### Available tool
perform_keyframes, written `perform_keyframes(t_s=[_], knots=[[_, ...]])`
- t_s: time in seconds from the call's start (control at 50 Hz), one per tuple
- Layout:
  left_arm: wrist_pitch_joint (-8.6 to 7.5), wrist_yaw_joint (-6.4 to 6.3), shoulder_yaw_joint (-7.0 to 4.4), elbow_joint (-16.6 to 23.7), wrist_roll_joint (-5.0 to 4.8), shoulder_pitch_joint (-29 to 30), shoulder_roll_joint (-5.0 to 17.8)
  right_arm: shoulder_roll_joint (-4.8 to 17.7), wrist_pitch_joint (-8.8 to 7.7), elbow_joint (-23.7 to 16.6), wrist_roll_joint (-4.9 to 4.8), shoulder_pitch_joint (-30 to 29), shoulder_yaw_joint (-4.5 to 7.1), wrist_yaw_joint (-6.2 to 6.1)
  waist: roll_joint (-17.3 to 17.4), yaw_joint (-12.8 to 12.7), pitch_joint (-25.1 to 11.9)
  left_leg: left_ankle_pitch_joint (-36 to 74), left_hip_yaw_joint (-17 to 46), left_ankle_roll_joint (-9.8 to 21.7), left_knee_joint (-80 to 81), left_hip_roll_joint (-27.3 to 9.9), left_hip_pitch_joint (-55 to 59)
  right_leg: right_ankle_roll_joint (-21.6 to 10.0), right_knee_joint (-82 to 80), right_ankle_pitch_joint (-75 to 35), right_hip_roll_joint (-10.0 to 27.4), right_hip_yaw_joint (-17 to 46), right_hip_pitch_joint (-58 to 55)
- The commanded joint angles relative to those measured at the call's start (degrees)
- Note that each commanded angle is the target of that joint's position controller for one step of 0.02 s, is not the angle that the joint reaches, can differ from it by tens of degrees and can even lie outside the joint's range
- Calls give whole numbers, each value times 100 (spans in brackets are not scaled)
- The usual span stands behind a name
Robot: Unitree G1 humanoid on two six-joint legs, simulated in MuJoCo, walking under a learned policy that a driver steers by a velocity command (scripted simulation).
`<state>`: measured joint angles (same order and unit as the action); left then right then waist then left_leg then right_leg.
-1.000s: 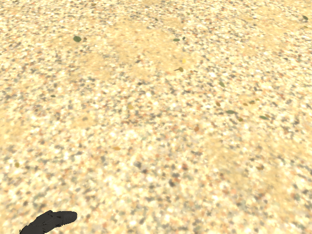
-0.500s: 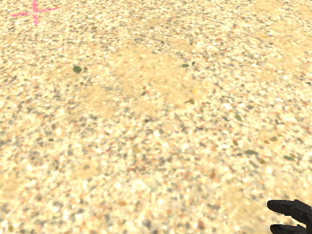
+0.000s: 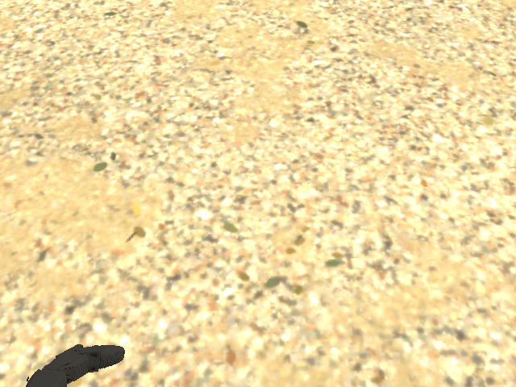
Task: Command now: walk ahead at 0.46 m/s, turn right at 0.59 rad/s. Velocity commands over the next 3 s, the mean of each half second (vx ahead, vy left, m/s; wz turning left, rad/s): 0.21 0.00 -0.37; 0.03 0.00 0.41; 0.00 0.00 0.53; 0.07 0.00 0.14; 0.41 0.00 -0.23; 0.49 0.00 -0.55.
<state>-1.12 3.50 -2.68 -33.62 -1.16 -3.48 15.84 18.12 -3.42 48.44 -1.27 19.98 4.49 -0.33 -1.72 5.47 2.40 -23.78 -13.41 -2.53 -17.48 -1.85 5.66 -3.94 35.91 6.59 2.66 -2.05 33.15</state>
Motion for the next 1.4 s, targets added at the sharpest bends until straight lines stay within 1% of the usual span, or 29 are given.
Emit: perform_keyframes(t_s=[0.02,0.04,0.06,0.08,0.1,0.12,0.2,0.32,0.42,0.46,0.5,0.54,0.58,0.62,0.72,0.8,0.82,0.84,0.86,0.9,0.94,1.04,1.14,1.26,1.28,1.3,1.32,1.36,1.4], knots=[[-4,-77,-511,79,25,-1456,1086,1131,30,-402,-65,-345,246,-94,544,-1257,-882,6149,133,580,-2420,-1088,-763,-507,-502,-93,-674,-362,-2431],[58,-218,-641,-36,19,-2052,1598,680,-13,-558,182,-123,84,-87,-527,-1283,-1429,2896,161,264,-4335,-689,-2417,-885,-446,-1303,395,1195,-4205],[0,-215,-634,249,73,-1605,1990,281,-153,-861,254,244,-99,-6,-1603,-714,-2360,-1282,1036,-61,-6329,518,-4385,-2161,-1184,-1292,1837,4490,-5599],[-52,-158,-494,347,90,-1627,1460,881,-271,-833,100,-325,29,59,-536,-1179,-2536,-1075,1970,26,-6545,168,-4687,-1923,-1412,-1634,1757,4161,-5403],[-108,-149,-415,295,103,-1425,1244,880,-300,-1002,-34,-741,18,66,-339,-1077,-1760,-674,1862,102,-6317,-3,-4812,-1710,-1354,-2234,1527,3225,-4693],[-135,-154,-390,248,44,-1167,1116,775,-279,-942,51,-750,-4,1,222,-809,-1142,-308,1794,64,-5819,-225,-4705,-1457,-1364,-2658,1192,2563,-3825],[-109,-264,-368,275,157,-608,1057,670,-5,-828,208,-489,6,-100,-35,-313,-825,227,1707,-163,-4850,-289,-3713,-1333,-1673,-3489,778,1836,-2088],[62,-474,-302,15,90,-637,939,345,86,-830,175,-939,-139,-55,-306,-494,-1082,1745,1624,-324,-3028,-96,-3349,-949,-1502,-2993,444,1278,-1975],[-15,-374,-125,-388,239,-781,672,417,27,-911,142,-1343,-127,75,-429,-699,-808,1878,1644,4,-1898,-117,-2737,-841,-1360,-2232,732,1385,-2141],[-43,-357,-103,-505,182,-705,685,479,-1,-911,183,-1219,-83,93,-383,-533,-676,2215,1528,266,-1073,2,-2277,-621,-1026,-1723,623,1352,-2118],[-95,-389,-134,-640,299,-1466,733,1061,13,-1097,234,-1436,40,46,429,-1006,-756,4949,2344,715,-1097,-636,-1683,-96,-450,-201,-110,991,-1948],[-14,-513,-127,-608,294,-1254,689,741,155,-1050,140,-1121,16,50,1189,-735,-978,4247,3482,1612,-773,-1193,-1383,412,328,1335,-620,353,-1410],[168,-565,-156,-440,154,-789,634,710,200,-979,165,-747,2,66,1433,-481,-937,3439,4360,1906,-334,-1491,-1203,468,1121,2700,-733,515,-822],[270,-567,-219,-362,121,-606,731,1007,151,-1021,162,-744,122,25,1156,-382,-961,3127,4470,1839,-224,-1545,-1099,549,2179,2980,-617,839,-358],[199,-532,-171,-526,47,-774,383,831,475,-1195,44,-1269,199,-146,1160,-542,-989,2400,3601,1269,-201,-697,-1743,759,677,1862,-671,564,-1181],[118,-411,-247,-684,59,-1230,465,856,627,-1299,-43,-1409,252,-192,1211,-739,-955,1305,3705,1038,-274,-463,-2316,519,-1090,682,-708,366,-2244],[122,-431,-324,-704,113,-1361,698,722,624,-1292,-43,-1291,216,-203,936,-738,-899,602,3516,771,-574,-219,-2852,313,-1450,609,-267,653,-2741],[162,-481,-452,-634,265,-1409,1262,382,597,-1365,28,-1201,130,-176,-396,-641,-738,-430,2713,396,-1905,480,-3901,-283,-1997,1016,1107,2157,-3070],[133,-447,-488,-535,498,-1059,1461,572,496,-1498,48,-1286,206,-166,-1365,-598,-438,-1047,2190,181,-3229,728,-4249,-1033,-2340,591,2060,3303,-2182],[11,-519,-296,-297,378,-282,828,975,507,-1148,48,-863,379,-166,-504,-284,-246,-419,2364,52,-4523,485,-4106,-833,-2149,121,1537,2307,-2029],[-22,-569,-231,-275,190,-140,670,751,617,-961,73,-614,342,-212,-427,-315,-196,69,2255,-145,-5110,423,-4303,-623,-1937,-535,1197,1575,-2359],[113,-676,-274,-460,212,-867,805,449,612,-1411,-26,-1295,183,-116,-628,-814,-318,339,1791,-476,-4313,161,-4536,-861,-1798,-1535,1238,940,-3348],[182,-582,-415,-454,158,-743,1135,361,640,-1654,8,-1402,91,35,-760,-860,-437,121,1300,-366,-3085,-57,-3543,-919,-1747,-1863,1452,503,-3142],[125,-454,-466,-572,-110,-581,1146,480,741,-1633,5,-918,211,150,-657,-480,-575,1369,888,295,-759,228,-1991,-362,-780,-1730,1400,-57,-2754],[85,-428,-411,-701,-44,-908,929,787,737,-1568,20,-609,329,88,-42,-420,-787,2477,1369,547,-350,78,-1000,80,37,-991,1088,-458,-2098],[62,-405,-238,-426,335,-788,472,1542,699,-1662,57,-342,494,-28,1809,-486,-968,5188,3485,1282,-579,-1481,258,686,1911,2351,340,-824,-195],[60,-448,-275,-257,312,-377,637,1465,548,-1766,228,-409,419,39,1604,-211,-1243,5359,4349,2421,-480,-2223,-218,872,3042,3482,-204,108,429],[116,-501,-371,-282,108,-192,909,1068,356,-1680,167,-825,306,66,937,-351,-802,4255,3386,1982,-328,-1498,-679,789,3363,2630,20,561,517],[163,-572,-410,-448,174,-408,972,790,375,-1715,39,-1301,196,-4,813,-573,-686,3932,2948,1612,-311,-1127,-1016,839,3022,1915,66,561,306]])
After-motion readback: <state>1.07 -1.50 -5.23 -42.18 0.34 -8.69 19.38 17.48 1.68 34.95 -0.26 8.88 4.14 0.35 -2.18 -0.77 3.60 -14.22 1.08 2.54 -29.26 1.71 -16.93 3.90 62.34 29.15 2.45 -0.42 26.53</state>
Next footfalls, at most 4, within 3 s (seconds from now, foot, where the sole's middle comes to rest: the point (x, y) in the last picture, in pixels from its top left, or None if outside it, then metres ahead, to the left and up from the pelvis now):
0.02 right None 0.18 -0.10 -0.76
0.48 left None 0.33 0.10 -0.76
0.82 right None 0.25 -0.14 -0.76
1.28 left None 0.21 0.11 -0.76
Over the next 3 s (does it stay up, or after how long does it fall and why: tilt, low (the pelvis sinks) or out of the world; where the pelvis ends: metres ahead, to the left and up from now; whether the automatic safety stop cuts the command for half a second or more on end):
stays up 0.72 0.17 0.00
